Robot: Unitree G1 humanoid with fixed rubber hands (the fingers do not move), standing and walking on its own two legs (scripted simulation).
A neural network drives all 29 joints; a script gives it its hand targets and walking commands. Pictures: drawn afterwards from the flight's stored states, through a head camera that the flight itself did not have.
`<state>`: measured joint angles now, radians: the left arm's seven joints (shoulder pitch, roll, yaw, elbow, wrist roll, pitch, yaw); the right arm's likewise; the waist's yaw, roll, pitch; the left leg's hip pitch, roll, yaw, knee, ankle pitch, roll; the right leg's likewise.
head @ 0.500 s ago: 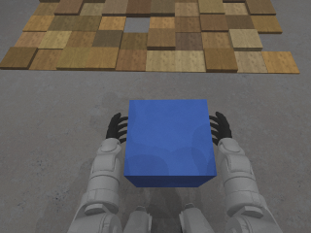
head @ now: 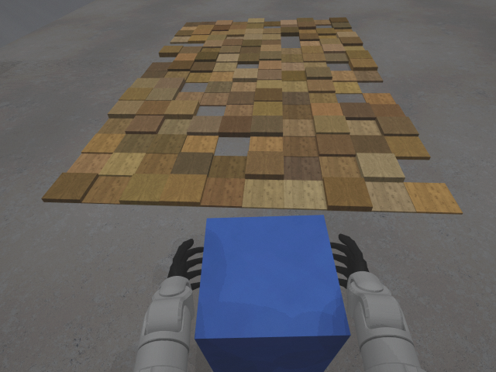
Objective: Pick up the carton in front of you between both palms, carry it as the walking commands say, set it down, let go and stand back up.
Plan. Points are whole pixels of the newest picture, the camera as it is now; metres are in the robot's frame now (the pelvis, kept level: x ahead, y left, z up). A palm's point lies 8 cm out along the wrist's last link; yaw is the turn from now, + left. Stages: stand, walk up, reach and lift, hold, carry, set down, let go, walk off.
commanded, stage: reach and lift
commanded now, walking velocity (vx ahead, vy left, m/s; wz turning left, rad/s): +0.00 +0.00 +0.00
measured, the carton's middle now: (267, 299) +0.29 +0.00 -0.06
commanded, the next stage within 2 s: hold in 1.02 s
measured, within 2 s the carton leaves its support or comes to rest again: neither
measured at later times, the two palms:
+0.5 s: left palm (175, 280) +0.28 +0.15 +0.03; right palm (358, 274) +0.28 -0.15 +0.03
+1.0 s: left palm (175, 275) +0.29 +0.15 +0.04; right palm (360, 269) +0.29 -0.15 +0.05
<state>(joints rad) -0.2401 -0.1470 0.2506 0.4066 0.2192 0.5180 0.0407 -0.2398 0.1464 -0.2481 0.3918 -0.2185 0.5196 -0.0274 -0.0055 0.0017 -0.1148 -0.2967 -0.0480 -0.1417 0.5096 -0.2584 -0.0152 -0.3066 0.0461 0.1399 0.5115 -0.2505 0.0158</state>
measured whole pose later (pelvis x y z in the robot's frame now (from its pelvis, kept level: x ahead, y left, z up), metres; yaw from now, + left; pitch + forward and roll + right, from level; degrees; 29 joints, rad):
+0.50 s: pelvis -0.02 +0.00 +0.00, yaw +0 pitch -3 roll +0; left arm -0.33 -0.17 0.31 0.39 0.30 0.62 0.00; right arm -0.33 0.17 -0.30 0.38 -0.30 0.62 0.01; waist 0.00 0.00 -0.01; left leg -0.17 -0.04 -0.14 0.45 -0.22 -0.01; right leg -0.18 0.04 0.14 0.45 -0.21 0.02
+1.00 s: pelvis +0.00 +0.00 +0.01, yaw +0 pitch -5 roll +0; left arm -0.25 -0.15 0.23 0.29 0.28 0.69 0.01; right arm -0.26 0.15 -0.23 0.29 -0.28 0.69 0.00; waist 0.00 0.00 -0.02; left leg -0.08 -0.04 -0.13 0.37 -0.21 -0.01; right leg -0.09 0.04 0.14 0.37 -0.20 0.01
